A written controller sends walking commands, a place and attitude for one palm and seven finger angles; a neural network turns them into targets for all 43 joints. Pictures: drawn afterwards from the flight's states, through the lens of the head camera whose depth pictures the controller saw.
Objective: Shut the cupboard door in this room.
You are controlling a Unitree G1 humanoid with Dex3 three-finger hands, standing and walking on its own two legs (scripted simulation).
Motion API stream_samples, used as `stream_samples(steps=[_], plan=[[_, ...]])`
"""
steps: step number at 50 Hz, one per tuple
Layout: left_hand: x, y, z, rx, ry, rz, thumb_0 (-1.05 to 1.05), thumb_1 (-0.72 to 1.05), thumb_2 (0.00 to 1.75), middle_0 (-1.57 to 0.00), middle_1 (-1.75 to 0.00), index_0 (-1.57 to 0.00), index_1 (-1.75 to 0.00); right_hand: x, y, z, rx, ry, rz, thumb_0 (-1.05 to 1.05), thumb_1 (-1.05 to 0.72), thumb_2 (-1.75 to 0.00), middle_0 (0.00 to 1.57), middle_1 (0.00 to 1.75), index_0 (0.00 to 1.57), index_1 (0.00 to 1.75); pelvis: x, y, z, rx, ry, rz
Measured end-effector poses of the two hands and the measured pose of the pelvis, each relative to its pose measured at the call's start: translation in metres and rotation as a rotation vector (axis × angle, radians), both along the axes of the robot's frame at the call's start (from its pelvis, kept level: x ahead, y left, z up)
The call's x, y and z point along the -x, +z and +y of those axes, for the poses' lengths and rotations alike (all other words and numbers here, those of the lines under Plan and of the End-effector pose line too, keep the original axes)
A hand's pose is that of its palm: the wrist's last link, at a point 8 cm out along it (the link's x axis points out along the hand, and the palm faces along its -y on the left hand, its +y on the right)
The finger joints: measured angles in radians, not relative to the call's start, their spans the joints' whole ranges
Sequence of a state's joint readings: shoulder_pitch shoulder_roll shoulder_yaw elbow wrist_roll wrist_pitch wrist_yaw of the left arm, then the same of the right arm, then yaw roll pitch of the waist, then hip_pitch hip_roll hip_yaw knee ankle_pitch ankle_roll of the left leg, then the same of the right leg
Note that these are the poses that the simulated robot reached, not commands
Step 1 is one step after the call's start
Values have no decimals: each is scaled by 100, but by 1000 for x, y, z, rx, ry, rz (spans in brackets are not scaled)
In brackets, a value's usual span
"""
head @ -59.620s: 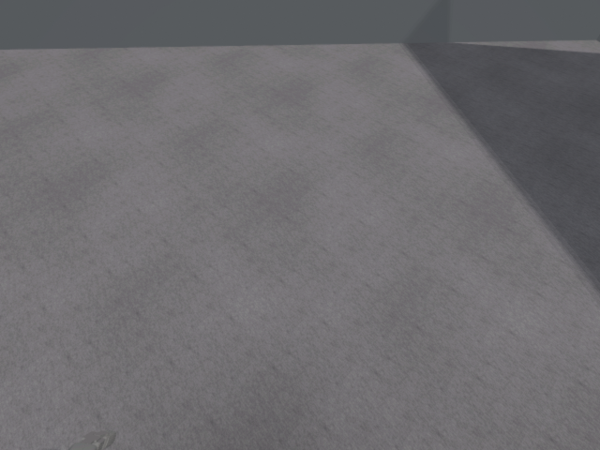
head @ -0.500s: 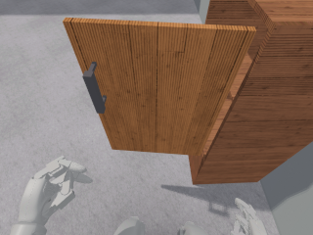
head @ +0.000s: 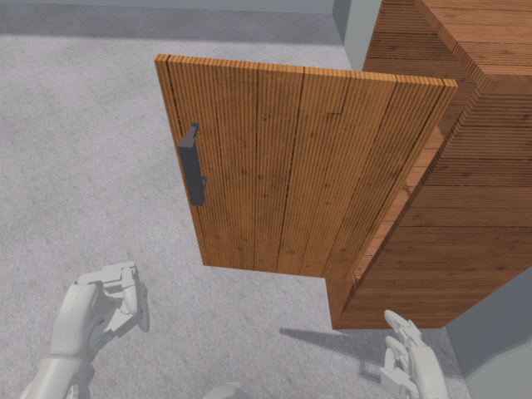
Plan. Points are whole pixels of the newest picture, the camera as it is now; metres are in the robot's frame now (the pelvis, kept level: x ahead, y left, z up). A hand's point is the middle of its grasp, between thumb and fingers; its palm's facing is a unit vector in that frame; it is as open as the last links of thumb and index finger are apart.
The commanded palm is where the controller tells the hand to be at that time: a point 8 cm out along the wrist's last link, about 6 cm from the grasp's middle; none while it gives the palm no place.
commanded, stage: raise the hand and make a fist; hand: left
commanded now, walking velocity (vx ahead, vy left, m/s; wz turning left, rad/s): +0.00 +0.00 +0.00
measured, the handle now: (195, 166) +0.46 +0.16 +0.08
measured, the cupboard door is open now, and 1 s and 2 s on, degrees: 83 83 83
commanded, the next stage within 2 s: bring the fist close to the handle in 0.54 s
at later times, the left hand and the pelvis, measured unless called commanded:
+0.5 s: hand (150, 300) +0.23 +0.17 +0.08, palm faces +0.00 -1.00 -0.04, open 3.1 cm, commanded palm +0.20 +0.22 +0.08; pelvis +0.00 -0.02 +0.01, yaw +0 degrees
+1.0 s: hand (173, 272) +0.26 +0.15 +0.08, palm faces -0.02 -1.00 -0.04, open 3.1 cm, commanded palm +0.25 +0.20 +0.08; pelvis +0.00 -0.03 +0.01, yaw +0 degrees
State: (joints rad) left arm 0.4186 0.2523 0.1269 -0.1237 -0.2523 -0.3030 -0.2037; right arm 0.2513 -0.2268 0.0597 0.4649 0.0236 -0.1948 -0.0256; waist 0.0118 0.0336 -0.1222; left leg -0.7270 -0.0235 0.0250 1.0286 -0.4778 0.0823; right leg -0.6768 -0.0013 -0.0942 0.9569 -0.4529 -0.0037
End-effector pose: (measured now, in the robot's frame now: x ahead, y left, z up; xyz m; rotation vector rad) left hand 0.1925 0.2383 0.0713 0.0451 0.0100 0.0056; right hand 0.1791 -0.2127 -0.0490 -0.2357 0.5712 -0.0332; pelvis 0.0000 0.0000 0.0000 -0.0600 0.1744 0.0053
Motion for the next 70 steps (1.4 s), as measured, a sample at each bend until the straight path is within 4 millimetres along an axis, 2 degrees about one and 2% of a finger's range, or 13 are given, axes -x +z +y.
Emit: stream_samples(steps=[10,18,25,37,44,59,70], plan=[[-14,12,3,-2,-7,-5,2,90,90,-130,-150,-129,-149,17,-3,-13,10,-29,60,1,-90,-90,20,30,20,30,-3,7,-4,-4,1,-18],[-16,8,-6,12,-14,15,1,90,90,-130,-150,-130,-149,26,-2,-32,29,-61,76,1,-90,-90,20,30,20,30,-4,9,-10,-13,-5,-21],[-13,9,-14,2,-6,-2,2,90,90,-130,-150,-130,-150,24,-4,-40,29,-60,67,1,-90,-90,20,30,20,30,-3,7,-17,-18,-4,-20],[-14,10,-24,2,-7,-8,2,90,90,-130,-150,-130,-150,12,-6,-41,6,-40,43,1,-90,-90,20,30,20,30,-3,6,-26,-23,2,-17],[-33,11,-30,3,-16,-23,2,90,90,-131,-150,-130,-150,13,-11,-45,3,-44,57,1,-90,-90,20,30,20,30,-3,5,-30,-27,3,-14],[-71,12,-36,8,-18,-26,1,90,90,-130,-150,-130,-150,29,-15,-58,9,-97,130,1,-91,-90,20,30,20,30,-8,10,-31,-39,-12,-9],[-106,9,-39,14,-13,-29,2,90,90,-130,-150,-130,-150,33,-20,-58,7,-114,175,1,-91,-90,20,30,20,30,-8,11,-29,-42,-18,2]])
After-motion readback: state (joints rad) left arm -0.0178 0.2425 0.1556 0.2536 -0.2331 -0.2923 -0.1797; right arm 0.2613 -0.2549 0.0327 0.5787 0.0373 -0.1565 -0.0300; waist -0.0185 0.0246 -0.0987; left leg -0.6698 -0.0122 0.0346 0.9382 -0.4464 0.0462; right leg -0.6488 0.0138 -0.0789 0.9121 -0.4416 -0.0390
